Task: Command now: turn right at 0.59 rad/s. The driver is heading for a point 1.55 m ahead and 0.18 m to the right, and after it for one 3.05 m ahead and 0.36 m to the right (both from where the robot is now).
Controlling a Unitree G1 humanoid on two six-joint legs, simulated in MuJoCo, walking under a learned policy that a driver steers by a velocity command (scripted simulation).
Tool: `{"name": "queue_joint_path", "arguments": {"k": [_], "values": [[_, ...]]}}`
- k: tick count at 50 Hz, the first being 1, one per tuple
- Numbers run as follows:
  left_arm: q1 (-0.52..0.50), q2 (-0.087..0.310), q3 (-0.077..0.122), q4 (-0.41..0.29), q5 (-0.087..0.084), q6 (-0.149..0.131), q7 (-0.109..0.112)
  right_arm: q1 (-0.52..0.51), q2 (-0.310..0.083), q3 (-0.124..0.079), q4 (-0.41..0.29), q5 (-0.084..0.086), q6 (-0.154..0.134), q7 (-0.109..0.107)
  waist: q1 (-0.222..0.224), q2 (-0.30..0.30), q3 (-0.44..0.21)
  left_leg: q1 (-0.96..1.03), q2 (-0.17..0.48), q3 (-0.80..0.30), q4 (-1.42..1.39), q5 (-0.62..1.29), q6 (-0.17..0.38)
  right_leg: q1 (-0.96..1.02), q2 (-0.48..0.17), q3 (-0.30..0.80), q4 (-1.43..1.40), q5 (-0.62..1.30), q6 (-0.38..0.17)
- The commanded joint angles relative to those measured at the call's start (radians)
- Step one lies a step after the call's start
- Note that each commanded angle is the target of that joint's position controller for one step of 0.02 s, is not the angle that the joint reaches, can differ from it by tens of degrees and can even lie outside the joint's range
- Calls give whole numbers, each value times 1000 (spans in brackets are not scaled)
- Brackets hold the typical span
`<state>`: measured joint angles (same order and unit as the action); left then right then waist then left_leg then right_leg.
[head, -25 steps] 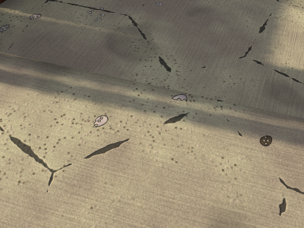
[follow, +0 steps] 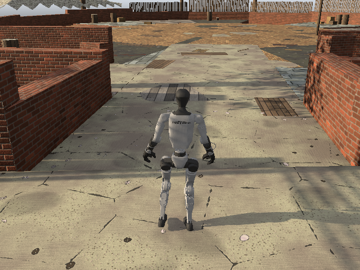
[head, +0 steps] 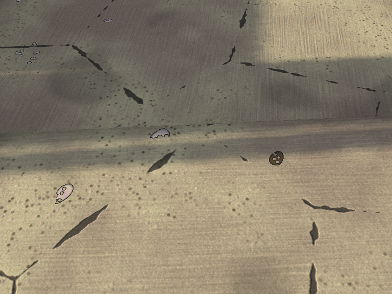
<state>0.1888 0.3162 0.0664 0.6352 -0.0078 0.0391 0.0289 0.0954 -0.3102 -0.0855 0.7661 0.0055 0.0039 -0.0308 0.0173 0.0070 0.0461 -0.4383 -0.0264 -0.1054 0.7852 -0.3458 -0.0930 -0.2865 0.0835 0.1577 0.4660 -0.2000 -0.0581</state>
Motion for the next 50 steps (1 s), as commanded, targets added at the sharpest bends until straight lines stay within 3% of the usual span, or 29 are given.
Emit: {"name": "queue_joint_path", "arguments": {"k": [1, 4, 6, 7, 8, 9, 10, 12, 13, 16, 19, 21, 24, 26, 27, 28, 29, 30, 31, 33, 35, 36, 38, 40, 45, 50], "values": [[-20, 184, 55, -71, -1, -5, -1, -29, -93, -20, -73, 6, -26, 9, 10, -165, -112, 5, -16, -5, -83, -20, 8, 126, -248, 323, -100, 213, -171], [-44, 181, 55, -79, -11, 2, -4, 1, -99, -23, -71, 10, -40, 22, -5, -170, -128, 80, -25, -4, -220, 3, 28, 148, -231, 380, -61, 287, -154], [-71, 166, 50, -87, -25, 9, 1, 63, -106, -31, -52, 7, -47, 27, -46, -150, -137, 228, -3, 12, -437, 193, 56, 96, -177, 363, -8, 231, -97], [-36, 129, 40, -87, -19, 8, 2, 84, -156, -43, -53, -6, -44, 23, -31, -59, -165, 352, 134, -88, -465, 274, 108, 1, -121, 300, 91, 36, -44], [22, 89, 30, -97, -13, 2, -1, 35, -235, -53, -67, -24, -31, 15, 38, 213, -127, 408, 320, -310, -479, 481, 241, -199, 49, 94, 278, -329, 23], [25, 174, 56, -90, -4, -5, 1, 42, -193, -45, -76, -47, -33, 18, 4, 226, -116, 336, 435, -406, -489, 547, 370, -255, 36, 29, 520, -470, 76], [48, 223, 76, -71, -6, -3, -2, -1, -144, -28, -92, -37, -34, 14, 22, 152, -99, 309, 409, -325, -477, 522, 368, -260, -11, 25, 644, -406, 101], [61, 187, 76, -38, -8, 14, 1, -52, -97, -13, -102, -11, -27, 4, 26, 119, -67, 312, 288, -163, -459, 415, 290, -294, -26, 1, 732, -286, 135], [57, 161, 69, -40, -12, 21, -2, -47, -95, -9, -100, -5, -24, -1, 14, 125, -55, 318, 276, -123, -457, 449, 291, -314, -32, -13, 755, -256, 150], [-16, 116, 50, -81, -24, 18, -10, 14, -114, -12, -89, -18, -8, -12, -35, 152, -60, 388, 264, -48, -467, 492, 312, -337, -64, -84, 648, -212, 172], [-48, 96, 37, -106, -15, 16, -19, 31, -150, -24, -88, -17, 3, -9, -60, 161, -90, 433, 299, -17, -461, 514, 325, -284, -109, -117, 500, -221, 176], [-47, 88, 30, -115, -11, 17, -26, 13, -175, -33, -92, -11, 7, 1, -59, 169, -98, 391, 308, 22, -461, 534, 321, -192, -120, -155, 401, -217, 163], [-24, 102, 34, -117, -12, 23, -35, 17, -192, -38, -85, 4, 7, 15, -52, 176, -100, 364, 324, 43, -431, 540, 309, -96, -108, -193, 264, -193, 133], [32, 94, 38, -100, -8, 25, -39, -1, -190, -35, -76, 26, 4, 20, -8, 156, -103, 333, 313, 62, -365, 513, 271, 16, -84, -213, 65, -69, 86], [71, 107, 44, -83, -5, 24, -35, 21, -162, -25, -61, 33, 0, 22, 10, 123, -110, 277, 285, 92, -303, 446, 222, 125, -67, -207, -59, 47, 53], [99, 162, 58, -82, -5, 21, -25, 78, -107, -7, -45, 8, -6, 28, -1, -35, -146, 145, 216, 175, -146, 246, 132, 295, -163, -61, -104, 314, 13], [80, 247, 64, -120, 7, 16, -9, 81, -28, 27, -80, -53, -10, 36, -36, -339, -167, -99, 94, 222, 127, -319, 29, 399, -434, 255, -60, 736, -130], [103, 201, 49, -119, 41, -9, -24, 4, -105, 1, -91, -21, -5, 20, 50, -232, -214, -103, 76, 97, 284, -357, 17, 261, -498, 290, -93, 635, -284], [67, 179, 41, -104, 42, -27, -32, -11, -141, -12, -84, 7, 4, 12, 32, -169, -149, -109, 91, 77, 347, -298, 21, 213, -430, 203, -116, 509, -258], [-21, 134, 25, -89, 19, -39, -27, 15, -135, -18, -49, 2, 18, 1, -1, -139, -95, -116, 106, 61, 324, -167, 22, 181, -334, 106, -130, 353, -165], [-55, 100, 6, -82, 18, -43, -19, 54, -121, -16, -32, -4, 21, 1, -28, -141, -99, -41, 91, 67, 321, -58, 7, 138, -298, 50, -137, 420, -156], [-38, 83, 2, -70, 18, -46, -15, 79, -109, -12, -24, -2, 19, 6, -29, -141, -128, -28, 92, 76, 279, -14, 3, 162, -283, 38, -160, 295, -154], [20, 105, 11, -40, 7, -47, -11, 45, -103, -5, -29, 6, 9, 15, 15, -162, -96, -76, 90, 99, 172, 17, 10, 208, -282, 94, -241, -98, -158], [41, 128, 18, -20, 8, -51, -8, -9, -112, -4, -49, 13, -7, 20, 36, -170, -31, -125, 92, 89, 78, 12, 30, 227, -312, 175, -298, -274, -164], [60, 151, 29, 14, -1, -76, -14, -17, -95, 6, -42, 12, -54, 37, 45, -125, 0, -104, 100, 90, -91, 28, 69, 233, -335, 186, -327, -270, -176], [69, 163, 32, 40, -15, -82, -31, -12, -83, 19, -41, 21, -80, 56, 34, -111, 4, 23, 79, 124, -211, 65, 104, 147, -324, 154, -310, -260, -173]]}}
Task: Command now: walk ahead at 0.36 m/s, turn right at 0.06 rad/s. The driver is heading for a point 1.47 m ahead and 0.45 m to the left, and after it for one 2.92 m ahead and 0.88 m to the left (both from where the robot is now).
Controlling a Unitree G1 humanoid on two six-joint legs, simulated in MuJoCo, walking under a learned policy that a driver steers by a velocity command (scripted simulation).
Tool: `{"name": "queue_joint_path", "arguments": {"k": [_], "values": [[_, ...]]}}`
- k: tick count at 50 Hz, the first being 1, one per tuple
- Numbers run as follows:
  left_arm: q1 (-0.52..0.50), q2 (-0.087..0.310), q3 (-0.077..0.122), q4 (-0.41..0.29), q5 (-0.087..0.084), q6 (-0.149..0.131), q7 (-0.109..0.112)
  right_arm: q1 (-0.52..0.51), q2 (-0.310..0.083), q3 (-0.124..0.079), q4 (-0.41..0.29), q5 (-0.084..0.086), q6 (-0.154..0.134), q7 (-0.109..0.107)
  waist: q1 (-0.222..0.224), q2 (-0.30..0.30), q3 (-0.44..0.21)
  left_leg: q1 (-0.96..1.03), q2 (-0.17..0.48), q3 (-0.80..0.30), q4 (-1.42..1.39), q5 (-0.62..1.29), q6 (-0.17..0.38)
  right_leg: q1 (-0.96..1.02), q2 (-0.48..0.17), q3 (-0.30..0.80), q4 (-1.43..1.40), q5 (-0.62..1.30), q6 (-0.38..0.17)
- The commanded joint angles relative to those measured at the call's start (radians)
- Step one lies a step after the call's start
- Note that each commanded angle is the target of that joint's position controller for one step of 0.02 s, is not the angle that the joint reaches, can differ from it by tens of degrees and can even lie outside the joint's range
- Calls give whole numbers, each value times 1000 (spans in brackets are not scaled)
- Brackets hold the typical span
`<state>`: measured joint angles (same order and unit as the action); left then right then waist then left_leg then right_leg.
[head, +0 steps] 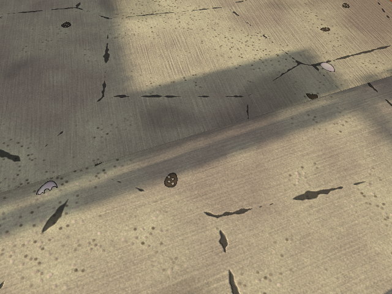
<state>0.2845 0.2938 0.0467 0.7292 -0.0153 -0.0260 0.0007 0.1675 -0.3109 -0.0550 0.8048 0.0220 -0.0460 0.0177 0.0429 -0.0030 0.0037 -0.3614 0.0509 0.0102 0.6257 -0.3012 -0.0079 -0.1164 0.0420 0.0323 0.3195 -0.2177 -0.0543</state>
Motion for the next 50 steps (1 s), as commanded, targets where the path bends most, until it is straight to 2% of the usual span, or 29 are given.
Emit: {"name": "queue_joint_path", "arguments": {"k": [1, 3, 4, 5, 6, 7, 8, 9, 11, 15, 19, 22, 25, 27, 28, 29, 30, 31, 32, 33, 34, 35, 36, 38, 39, 41, 45, 48, 50], "values": [[-32, 184, 51, -51, -10, -14, -6, -66, -80, -10, -73, 5, -35, 10, -9, -92, 42, 2, -7, 20, -91, 57, 28, -53, -274, 264, -146, -240, -168], [-39, 161, 42, -44, -8, -10, -10, 27, -86, -15, -36, 3, -40, 10, -63, -72, 14, 186, -37, 45, -151, 101, 43, -153, -234, 222, -70, -240, -137], [-39, 124, 29, -41, 1, -11, -12, 113, -102, -22, -10, 9, -40, 3, -103, -60, -9, 310, -23, 20, -165, 81, 57, -227, -202, 187, 9, -228, -109], [-67, 54, 6, -56, 14, -18, -16, 222, -157, -35, 8, 4, -43, -8, -147, 58, -40, 437, 119, -178, -255, -22, 107, -342, -113, 86, 261, -197, -46], [-73, 33, 0, -115, 11, -39, -11, 281, -287, -64, 11, -6, -41, -5, -145, 289, -62, 546, 327, -579, -402, -269, 255, -593, 4, -40, 586, -319, 21], [-85, 126, 24, -114, -11, -52, -5, 260, -224, -48, 3, -15, -49, 0, -151, 188, -22, 499, 363, -692, -454, -430, 314, -694, -35, 43, 759, -366, 25], [-74, 155, 35, -107, -25, -58, -9, 203, -167, -30, -13, -14, -55, 0, -120, 161, 41, 475, 324, -608, -454, -421, 282, -747, -81, 61, 809, -267, 13], [-68, 148, 35, -92, -19, -59, -11, 166, -138, -21, -26, -19, -57, 1, -102, 142, 52, 452, 274, -514, -457, -330, 250, -742, -108, 49, 808, -184, 10], [-88, 125, 35, -88, 3, -61, -16, 133, -112, -9, -37, -23, -54, -1, -84, 108, 69, 389, 213, -371, -475, -103, 214, -698, -145, 42, 741, -60, 23], [-135, 72, 22, -103, 8, -54, -20, 160, -123, -9, -29, -20, -51, -10, -86, 84, 62, 344, 156, -201, -506, 229, 214, -650, -140, -7, 593, 102, 76], [-260, 25, 1, -142, 2, -63, -31, 212, -139, -11, -7, -12, -41, -22, -126, 85, 83, 296, 120, -94, -515, 331, 192, -541, -109, -47, 339, 269, 86], [-336, 26, -2, -166, -5, -70, -49, 264, -148, -14, 17, -6, -31, -24, -143, 78, 111, 336, 157, -96, -506, 336, 195, -516, -91, -47, 241, 304, 68], [-352, 52, 5, -179, -6, -76, -63, 271, -160, -23, 30, 1, -18, -28, -112, 86, 105, 435, 204, -99, -447, 466, 176, -502, -80, -35, 187, 235, 22], [-266, 95, 24, -160, -1, -73, -59, 259, -186, -32, 28, -3, -8, -33, -50, 114, 25, 480, 202, -83, -314, 784, 157, -360, -34, -66, 188, 156, -17], [-126, 132, 45, -120, -1, -70, -50, 242, -184, -31, 24, -6, 0, -35, 30, 109, -68, 453, 168, -49, -146, 924, 136, -171, -5, -93, 165, 169, -51], [41, 174, 63, -78, 1, -63, -36, 242, -162, -19, 9, -17, 2, -39, 104, 91, -193, 293, 132, -34, 82, 812, 106, 124, -77, -26, 204, 187, -93], [154, 281, 87, -57, 26, -58, -30, 363, -37, 19, -25, -25, -14, -29, 64, -143, -374, -124, -24, 1, 503, 330, 36, 554, -360, 427, 202, 22, -251], [172, 208, 68, -45, 13, -57, -32, 354, -45, 23, -4, -13, -38, -22, 74, -229, -462, -260, -108, -139, 664, -255, 32, 585, -439, 732, 23, -106, -289], [96, 153, 48, -45, 6, -56, -30, 239, -137, -5, -38, 20, -52, -13, 72, -167, -269, -361, -42, -152, 724, -225, 44, 449, -399, 599, -13, -160, -235], [25, 132, 40, -50, 4, -55, -28, 163, -139, -4, -63, 27, -61, -12, 44, -99, -144, -362, 10, -111, 684, -136, 52, 286, -360, 458, -38, -95, -207], [-28, 111, 34, -48, 10, -57, -31, 127, -124, -3, -70, 11, -62, -14, 11, -37, -62, -337, 47, -91, 617, -65, 47, 143, -318, 363, -73, 1, -195], [-62, 87, 27, -50, 20, -64, -33, 142, -117, -9, -62, 0, -54, -16, -28, -53, -35, -276, 79, -97, 567, -13, 43, 51, -281, 293, -105, 76, -184], [-82, 81, 27, -48, 23, -69, -34, 172, -97, -6, -50, -3, -43, -15, -53, -74, -32, -224, 90, -98, 548, 14, 33, -9, -262, 258, -137, 103, -188], [-84, 89, 31, -27, 14, -84, -35, 191, -64, 1, -42, -8, -23, -18, -76, -74, -14, -203, 101, -83, 500, 34, 9, -79, -254, 192, -181, 168, -207], [-80, 99, 34, -15, 12, -89, -34, 163, -60, 2, -55, -12, -17, -22, -77, -70, 9, -226, 106, -78, 460, 63, -3, -100, -250, 164, -198, 186, -211], [-51, 115, 38, 7, 13, -90, -25, 81, -55, 5, -84, -21, -19, -25, -56, -53, 42, -283, 113, -74, 345, 169, -22, -92, -241, 124, -219, 206, -209], [6, 145, 42, 39, 4, -77, -10, -72, -26, 18, -120, -17, -40, -8, 2, -38, 67, -235, 68, -28, 54, 398, -18, -72, -200, 34, -219, 214, -163], [74, 166, 47, 76, -6, -62, -7, -153, -31, 18, -150, -6, -49, 9, 33, -37, 77, -237, 46, -30, -44, 423, -5, 19, -244, 46, -191, 198, -156], [83, 165, 47, 95, -4, -44, 0, -174, -46, 11, -166, -16, -55, 20, 23, -42, 76, -236, 26, -37, -103, 382, 21, 97, -262, 45, -115, 336, -130]]}}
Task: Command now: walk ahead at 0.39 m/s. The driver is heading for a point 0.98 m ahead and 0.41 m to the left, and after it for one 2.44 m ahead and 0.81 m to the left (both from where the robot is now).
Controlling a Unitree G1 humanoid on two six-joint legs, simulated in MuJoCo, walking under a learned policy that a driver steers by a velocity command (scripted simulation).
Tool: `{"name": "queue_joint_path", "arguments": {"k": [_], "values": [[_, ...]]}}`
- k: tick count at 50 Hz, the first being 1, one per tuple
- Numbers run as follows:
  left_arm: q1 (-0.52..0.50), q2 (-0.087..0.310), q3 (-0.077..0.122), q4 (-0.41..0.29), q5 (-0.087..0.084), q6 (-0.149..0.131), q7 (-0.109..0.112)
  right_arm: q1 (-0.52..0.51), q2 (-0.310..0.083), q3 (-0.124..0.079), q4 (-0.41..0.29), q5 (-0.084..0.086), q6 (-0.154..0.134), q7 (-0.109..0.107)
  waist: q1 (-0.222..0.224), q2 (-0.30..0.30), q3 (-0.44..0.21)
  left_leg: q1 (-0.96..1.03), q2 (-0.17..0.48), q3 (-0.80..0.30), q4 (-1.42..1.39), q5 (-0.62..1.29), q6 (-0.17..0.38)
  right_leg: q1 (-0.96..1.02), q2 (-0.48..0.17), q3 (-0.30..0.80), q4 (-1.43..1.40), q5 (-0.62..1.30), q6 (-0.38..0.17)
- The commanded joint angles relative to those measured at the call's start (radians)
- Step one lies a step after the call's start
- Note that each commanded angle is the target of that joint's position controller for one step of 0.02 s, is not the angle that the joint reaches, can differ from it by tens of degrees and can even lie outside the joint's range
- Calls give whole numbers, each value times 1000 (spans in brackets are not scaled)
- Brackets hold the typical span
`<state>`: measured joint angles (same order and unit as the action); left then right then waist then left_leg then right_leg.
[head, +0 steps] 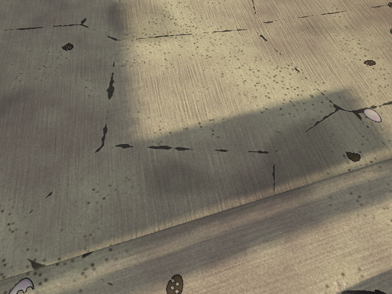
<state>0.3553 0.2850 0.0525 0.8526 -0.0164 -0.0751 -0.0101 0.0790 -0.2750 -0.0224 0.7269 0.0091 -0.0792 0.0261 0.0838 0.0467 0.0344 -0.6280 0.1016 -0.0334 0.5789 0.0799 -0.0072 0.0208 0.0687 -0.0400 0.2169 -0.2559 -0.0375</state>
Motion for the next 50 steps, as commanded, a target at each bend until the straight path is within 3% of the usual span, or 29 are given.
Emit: {"name": "queue_joint_path", "arguments": {"k": [1, 2, 3, 4, 5, 6, 7, 8, 9, 10, 12, 13, 16, 19, 20, 21, 22, 24, 26, 28, 32, 34, 35, 36, 39, 41, 43, 45, 50], "values": [[35, 69, -10, -4, 160, -32, -43, -6, -58, 11, -60, -125, 2, 25, -68, -128, -21, 60, -29, -46, -40, 10, 44, 16, -316, 143, 11, 431, -154], [-7, 105, 9, -15, 133, -46, -55, 21, -95, -9, -59, -116, 9, 27, -92, -119, -19, 99, -46, -25, -62, -16, 65, 39, -306, 118, 63, 536, -134], [-54, 160, 19, -25, 98, -52, -60, 35, -157, -28, -53, -83, 0, 24, -133, -73, -64, 261, -88, 39, -124, 64, 99, -12, -240, 67, 147, 628, -90], [-18, 170, 19, -19, 88, -54, -66, 91, -227, -53, -36, -49, -16, 18, -148, -33, -166, 525, -105, 69, -105, 201, 158, -99, -150, 28, 274, 667, -32], [154, 49, -20, -24, 109, -53, -64, 210, -285, -59, -19, -48, -20, 11, -110, 137, -430, 993, 97, -108, 31, 623, 366, -331, -63, 5, 532, 301, 34], [247, 21, -40, -25, 112, -52, -79, 357, -240, -45, -10, -53, -8, 6, -155, 240, -634, 1241, 345, -531, -105, 536, 538, -546, 49, 27, 811, -388, 64], [36, 105, -8, -57, 75, -34, -81, 446, -203, -52, 40, -75, -15, -10, -242, 108, -416, 1032, 293, -527, -212, 306, 406, -636, 2, 136, 988, -403, 36], [-38, 104, -1, -78, 69, -32, -59, 331, -220, -61, 51, -51, -25, -16, -173, 88, -212, 781, 254, -382, -251, 179, 321, -667, -70, 128, 1028, -341, 27], [-17, 123, 1, -64, 85, -28, -35, 194, -144, -41, 21, -32, -21, -21, -112, 44, -166, 616, 219, -299, -287, 171, 291, -604, -131, 123, 973, -311, 38], [-28, 68, -20, -73, 100, -25, -24, 136, -90, -20, 11, -22, -24, -21, -68, 49, -132, 502, 183, -232, -302, 266, 275, -551, -168, 123, 910, -291, 56], [37, 22, -37, -47, 92, -11, -32, 4, -51, -5, -41, -27, -36, -11, 15, 4, -152, 316, 112, -118, -332, 280, 233, -351, -200, 97, 791, -233, 107], [92, 30, -33, -23, 73, -2, -48, -75, -81, -16, -70, -29, -48, -2, 53, -1, -153, 226, 55, -34, -325, 254, 205, -262, -187, 53, 709, -164, 132], [98, 58, -25, -13, 48, 8, -88, -92, -145, -42, -66, -23, -55, 36, 32, -14, -131, 145, 22, -5, -239, 11, 175, -187, -156, -10, 491, 40, 170], [21, 83, -19, -60, 34, -28, -69, 22, -46, -9, -8, -1, -39, 81, -6, -40, -108, 173, 64, -155, -195, -329, 134, -209, -199, 49, 342, 222, 76], [-81, 107, -24, -105, 18, -35, -64, 83, -37, -10, -10, 7, -34, 80, -78, -77, -101, 251, 18, -130, -198, -443, 97, -287, -237, 95, 272, 211, 2], [-173, 135, -18, -130, 22, -32, -60, 137, -88, -30, -12, -2, -32, 60, -140, -91, -98, 314, -38, -88, -193, -458, 85, -350, -242, 110, 254, 76, -54], [-182, 132, -8, -121, 32, -25, -55, 91, -131, -41, -28, -6, -30, 48, -117, -79, -97, 372, -47, -68, -185, -436, 93, -414, -219, 90, 228, -83, -36], [-203, 116, -5, -134, 36, -19, -30, 25, -143, -47, -61, -5, -34, 36, -88, -44, -120, 364, -32, -109, -187, -303, 137, -348, -184, 35, 275, 0, 15], [-184, 153, 12, -154, 46, -20, 8, 28, -195, -75, -91, -11, -39, 19, -74, -11, -154, 380, 2, -171, -196, -99, 230, -315, -159, -1, 344, 40, 6], [-173, 148, 12, -165, 43, -20, 33, 79, -190, -84, -97, -18, -40, 10, -86, 4, -168, 448, 61, -259, -207, 43, 307, -342, -137, -4, 379, 25, -2], [-92, 124, 4, -151, 70, -19, 43, 71, -146, -83, -107, -50, -18, -2, -57, -8, -74, 326, 42, -327, -286, -527, 284, -264, -144, 46, 271, -172, -69], [38, 150, 14, -122, 65, -38, 55, -31, -105, -72, -147, -62, -8, 1, 33, -119, -60, 17, -81, -203, -151, -506, 186, 41, -282, 215, 141, -207, -197], [105, 184, 21, -107, 73, -52, 60, -82, -49, -53, -169, -73, -15, 13, 73, -216, -40, -179, -181, -71, 47, -507, 107, 195, -472, 432, 11, -72, -324], [82, 156, 6, -107, 82, -55, 59, -70, -23, -43, -160, -85, -20, 21, 39, -192, -28, -234, -121, -75, 239, -588, 89, 193, -563, 471, -53, 46, -332], [-86, 66, -26, -165, 55, -46, 56, 69, -90, -75, -95, -93, -13, 14, -45, -179, -1, -142, -81, -9, 485, -481, 58, 44, -424, 203, -125, -17, -189], [-81, 86, -26, -160, 70, -39, 69, 46, -49, -62, -91, -82, -10, 42, -31, -141, 19, -125, -66, 32, 419, -368, 40, 36, -380, 81, -153, 16, -144], [4, 121, -17, -118, 84, -33, 71, 0, -5, -43, -92, -55, -7, 73, 7, -121, 19, -118, -51, 63, 309, -288, 26, 73, -363, -16, -148, 117, -136], [71, 145, -9, -76, 86, -27, 55, -43, 17, -27, -101, -54, -6, 90, 30, -117, 31, -62, -51, 99, 185, -284, 28, 66, -362, -89, -136, 208, -144], [46, 158, 1, -32, 101, -22, 24, 13, -28, -32, -87, -64, -14, 68, -47, -168, 46, 34, -90, 97, 77, -290, 96, 88, -442, -125, -45, 440, -160]]}}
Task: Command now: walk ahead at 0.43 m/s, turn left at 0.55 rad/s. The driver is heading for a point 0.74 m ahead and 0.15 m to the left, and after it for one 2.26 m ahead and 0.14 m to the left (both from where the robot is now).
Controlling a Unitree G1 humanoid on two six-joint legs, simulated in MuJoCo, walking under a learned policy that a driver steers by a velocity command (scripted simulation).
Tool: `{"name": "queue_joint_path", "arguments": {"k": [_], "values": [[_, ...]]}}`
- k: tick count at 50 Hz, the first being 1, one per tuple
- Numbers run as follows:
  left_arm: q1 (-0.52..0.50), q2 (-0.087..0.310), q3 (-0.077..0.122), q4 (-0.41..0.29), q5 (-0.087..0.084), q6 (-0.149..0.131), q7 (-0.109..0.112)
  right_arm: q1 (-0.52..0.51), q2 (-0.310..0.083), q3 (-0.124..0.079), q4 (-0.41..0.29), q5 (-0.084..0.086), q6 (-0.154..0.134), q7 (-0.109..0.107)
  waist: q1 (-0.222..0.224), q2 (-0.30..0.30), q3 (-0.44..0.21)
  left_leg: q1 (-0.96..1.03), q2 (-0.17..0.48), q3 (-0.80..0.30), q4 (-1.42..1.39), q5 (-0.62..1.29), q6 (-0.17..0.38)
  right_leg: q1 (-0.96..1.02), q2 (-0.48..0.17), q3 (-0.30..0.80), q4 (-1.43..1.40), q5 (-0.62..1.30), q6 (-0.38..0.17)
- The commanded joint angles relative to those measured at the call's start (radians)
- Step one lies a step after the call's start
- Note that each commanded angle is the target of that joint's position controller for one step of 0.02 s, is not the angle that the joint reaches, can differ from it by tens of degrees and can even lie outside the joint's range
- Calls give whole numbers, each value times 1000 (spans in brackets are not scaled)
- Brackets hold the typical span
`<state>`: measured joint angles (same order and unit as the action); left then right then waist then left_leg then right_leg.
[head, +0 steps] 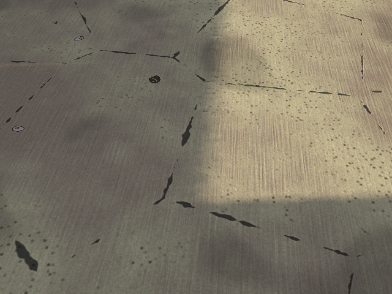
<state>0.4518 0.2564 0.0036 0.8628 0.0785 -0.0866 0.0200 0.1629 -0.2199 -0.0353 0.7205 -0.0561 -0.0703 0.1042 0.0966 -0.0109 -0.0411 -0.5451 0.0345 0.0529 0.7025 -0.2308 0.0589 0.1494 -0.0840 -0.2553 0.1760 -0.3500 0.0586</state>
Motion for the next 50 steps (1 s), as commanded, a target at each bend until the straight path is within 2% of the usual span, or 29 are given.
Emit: {"name": "queue_joint_path", "arguments": {"k": [1, 3, 4, 5, 6, 7, 9, 11, 14, 17, 21, 23, 24, 25, 26, 27, 29, 33, 35, 36, 38, 39, 40, 41, 43, 45, 46, 48, 50], "values": [[-79, 200, 53, -43, 7, -11, -8, -36, -99, -26, -72, 11, -27, -15, -101, -112, 108, 52, -62, 39, -92, 79, 49, -76, -275, 53, 62, 656, -245], [-51, 183, 43, -24, 35, -23, -18, 110, -187, -68, -33, 30, -46, -39, -182, -85, 2, 435, -160, 63, -91, 178, 111, -260, -182, -38, 353, 824, -176], [4, 89, 12, -32, 68, -34, -31, 302, -254, -96, 14, 13, -46, -74, -221, 45, -162, 800, -74, -118, -22, 281, 225, -518, -114, -48, 660, 604, -95], [88, -17, -33, -60, 73, -46, -68, 502, -273, -83, 58, 1, -37, -88, -237, 179, -395, 1140, 203, -678, -238, 150, 427, -762, 48, 87, 925, -186, -37], [-184, 54, -7, -79, 3, -49, -88, 585, -226, -77, 119, -18, -50, -75, -353, 62, -88, 1012, 215, -755, -377, 49, 325, -1030, 83, 280, 1111, -177, -64], [-280, 83, 3, -111, -20, -58, -76, 509, -233, -82, 124, 5, -68, -68, -324, 88, 55, 822, 207, -659, -406, -65, 274, -1108, 35, 340, 1184, -122, -83], [-240, 103, 6, -105, 27, -55, -35, 333, -94, -25, 115, 33, -77, -52, -180, 83, 50, 503, 157, -545, -415, -95, 256, -932, -25, 372, 1116, -24, -113], [-201, 38, -14, -104, 18, -31, -20, 146, -50, 6, 61, 19, -72, -45, -66, 43, 71, 226, 140, -498, -489, -32, 248, -775, -42, 372, 1030, 35, -111], [-239, 64, -15, -132, -8, -12, -12, 73, -118, -7, 28, -3, -87, -39, -50, 40, 67, 81, 68, -375, -515, 95, 234, -668, -18, 312, 779, 157, -58], [-283, -21, -46, -173, 17, -1, -47, 160, -172, -20, 43, -42, -69, -17, -64, 78, 34, -109, -27, -264, -398, 265, 194, -389, 48, 229, 747, 465, -43], [-124, 121, 6, -163, 19, -17, -23, 131, -186, -28, -7, -25, -78, -14, 2, 47, 47, -21, 6, -380, -143, 480, 177, -283, 104, 202, 692, 210, -31], [287, 167, 37, -58, 7, -34, 9, 17, -164, -31, -63, -31, -105, 0, 171, -77, -39, -137, -99, -365, 311, 541, 123, 69, 106, 226, 551, 189, -118], [391, 179, 23, -31, -8, -42, 13, 148, 31, 20, -35, -33, -116, 18, 114, -204, -181, -246, -247, -266, 766, -173, 49, 247, -176, 571, 474, 571, -404], [235, 198, 10, -96, 2, -47, -41, 284, 12, 16, -17, -15, -116, 27, -22, -183, -142, -496, -232, -244, 988, -405, 24, 143, -394, 998, 304, 778, -623], [52, 169, 21, -114, -7, -49, -53, 250, -100, -13, -6, -13, -92, 10, -47, -79, 58, -603, -106, -295, 1032, -266, 0, -54, -457, 1052, 221, 423, -575], [-58, 34, -22, -122, -41, -46, -60, 145, -135, -13, -14, -36, -62, -23, -57, 12, 33, -548, -31, -281, 961, -137, -11, -225, -383, 926, 239, 198, -491], [-231, -100, -72, -147, -22, -36, -39, 106, -80, 13, -13, -76, -21, -56, -126, 12, 5, -363, 40, -249, 701, -25, -54, -419, -227, 683, 203, 180, -402], [-110, 55, -24, -56, 20, -51, 5, 75, -38, 41, -14, -52, -24, -10, -94, 4, 42, -73, 52, -84, 442, 137, -67, -626, -80, 348, 221, 215, -294], [86, 9, -36, -8, -25, -73, 39, -99, -77, 38, -52, -63, -35, -12, 32, -21, 48, -390, 92, -133, 106, 479, -84, -241, -63, 358, 372, 132, -257], [130, 2, -34, 7, -53, -75, 42, -170, -77, 46, -46, -41, -31, -18, 66, 8, 87, -329, 92, -110, -157, 626, -91, -277, -36, 333, 429, 31, -227], [133, 111, -13, 18, -8, -57, -10, -198, -55, 58, -44, -2, 4, -21, 31, -35, 107, 126, 20, -15, -167, 759, -89, -650, -45, 316, 368, -89, -219], [91, 117, -11, 1, -3, -56, -32, -169, -89, 49, -51, -13, 21, -22, -2, -43, 145, 156, 38, -42, -159, 771, -75, -688, -88, 342, 386, -142, -214], [57, 149, 35, 20, -152, -21, 9, -234, -104, 26, -63, 161, 13, -30, -7, -36, 182, 185, -16, -101, -221, 655, -41, -678, -72, 335, 432, -26, -204], [71, 127, 26, 31, -153, 3, 20, -184, -98, 29, -35, 169, 8, -35, -32, -5, 161, 198, -8, -103, -317, 688, -26, -583, -60, 305, 538, 6, -173], [142, 60, 22, 74, -119, 39, 20, 59, -116, 0, 98, 99, 4, -36, -107, 39, 26, 467, 7, -55, -414, 856, 1, -526, 6, 243, 903, 47, -117], [295, -71, -4, 96, -125, 41, 6, 337, -181, -18, 183, 31, 8, -43, -185, 235, -285, 1109, 326, -211, -18, 1564, 127, -939, 106, 320, 1596, -619, -15], [309, -6, 0, 64, -147, 22, -7, 330, -203, -30, 175, 54, 24, -43, -198, 251, -422, 1135, 409, -336, 12, 1486, 224, -1028, 70, 448, 1645, -566, -13], [150, 70, 38, 20, -141, 22, 14, 106, -120, -6, 111, 58, 41, -61, -126, 65, -293, 756, 347, -265, -151, 955, 231, -983, 10, 427, 1460, -297, 0], [61, -8, 22, -26, -116, 82, 65, -45, -136, -12, 84, 40, 33, -96, -53, 132, -177, 376, 487, -464, -361, 471, 310, -905, -42, 365, 1488, -94, 33]]}}
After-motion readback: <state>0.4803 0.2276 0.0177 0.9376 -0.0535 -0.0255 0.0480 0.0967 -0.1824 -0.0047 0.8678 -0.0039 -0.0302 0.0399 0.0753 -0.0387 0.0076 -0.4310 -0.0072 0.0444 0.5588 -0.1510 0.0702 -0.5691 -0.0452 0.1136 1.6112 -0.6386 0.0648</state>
